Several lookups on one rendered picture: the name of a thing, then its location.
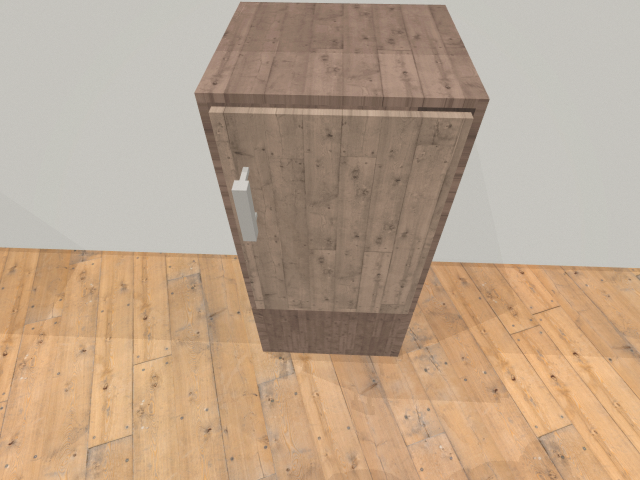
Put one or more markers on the cupboard door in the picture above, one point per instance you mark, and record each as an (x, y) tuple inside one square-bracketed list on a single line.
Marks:
[(347, 201)]

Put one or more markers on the handle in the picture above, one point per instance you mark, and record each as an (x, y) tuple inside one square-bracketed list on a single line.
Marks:
[(244, 207)]

